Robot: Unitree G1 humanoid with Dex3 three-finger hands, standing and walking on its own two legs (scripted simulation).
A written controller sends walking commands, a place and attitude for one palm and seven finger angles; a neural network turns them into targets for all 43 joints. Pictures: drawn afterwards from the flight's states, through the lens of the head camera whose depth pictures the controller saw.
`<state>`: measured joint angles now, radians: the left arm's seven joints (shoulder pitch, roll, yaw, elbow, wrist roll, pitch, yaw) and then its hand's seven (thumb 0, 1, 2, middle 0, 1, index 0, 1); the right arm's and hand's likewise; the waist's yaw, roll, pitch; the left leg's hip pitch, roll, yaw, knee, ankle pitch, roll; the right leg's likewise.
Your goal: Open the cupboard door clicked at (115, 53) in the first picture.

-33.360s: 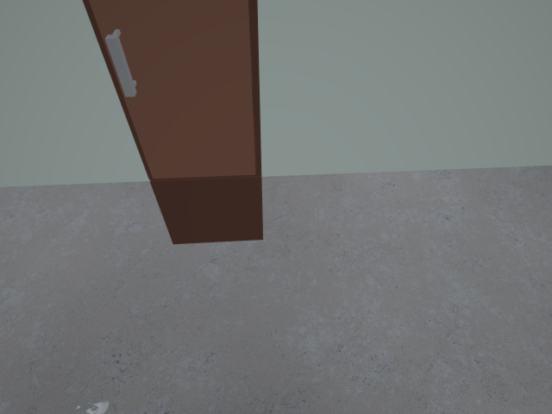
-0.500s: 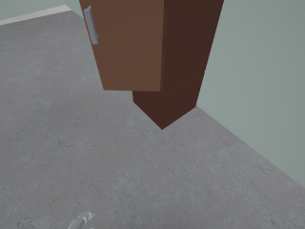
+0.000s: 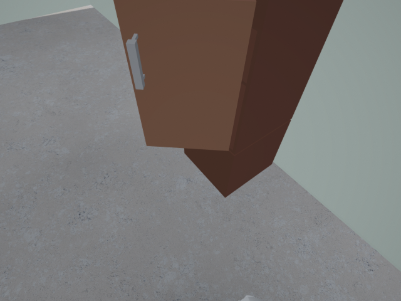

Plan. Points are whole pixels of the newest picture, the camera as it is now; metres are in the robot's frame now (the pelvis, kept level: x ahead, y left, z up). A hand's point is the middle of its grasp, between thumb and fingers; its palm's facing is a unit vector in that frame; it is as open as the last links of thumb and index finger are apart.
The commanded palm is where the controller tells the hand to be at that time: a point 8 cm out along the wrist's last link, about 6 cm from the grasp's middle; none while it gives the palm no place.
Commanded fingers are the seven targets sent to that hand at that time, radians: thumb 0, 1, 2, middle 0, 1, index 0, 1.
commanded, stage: take the last steps up to it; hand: left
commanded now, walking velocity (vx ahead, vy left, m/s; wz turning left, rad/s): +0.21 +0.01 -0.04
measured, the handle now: (137, 62) +0.72 +0.25 +0.07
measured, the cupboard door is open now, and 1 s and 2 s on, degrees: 49 49 49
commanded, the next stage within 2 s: come to a stop and stand still in 0.10 s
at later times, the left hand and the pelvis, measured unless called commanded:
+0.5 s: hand (122, 271) +0.20 +0.21 -0.19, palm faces +0.01 -0.97 -0.23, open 7.3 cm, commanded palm none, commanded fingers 0.00 0.90 0.90 -0.20 -0.30 -0.20 -0.30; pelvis +0.15 +0.01 -0.01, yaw -2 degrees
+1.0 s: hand (141, 272) +0.21 +0.16 -0.19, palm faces +0.00 -0.98 -0.18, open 7.3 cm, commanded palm none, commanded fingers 0.00 0.90 0.90 -0.20 -0.30 -0.20 -0.30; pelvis +0.16 -0.01 -0.01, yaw -2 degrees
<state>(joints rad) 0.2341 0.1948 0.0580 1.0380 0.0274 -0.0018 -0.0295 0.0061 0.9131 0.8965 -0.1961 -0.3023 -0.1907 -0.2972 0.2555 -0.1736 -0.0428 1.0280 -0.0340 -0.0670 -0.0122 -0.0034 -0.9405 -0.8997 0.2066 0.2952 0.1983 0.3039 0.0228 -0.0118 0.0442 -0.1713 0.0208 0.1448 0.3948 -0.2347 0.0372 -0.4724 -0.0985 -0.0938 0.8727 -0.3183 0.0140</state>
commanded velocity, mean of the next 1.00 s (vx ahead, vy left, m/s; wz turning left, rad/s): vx -0.09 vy -0.01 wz -0.01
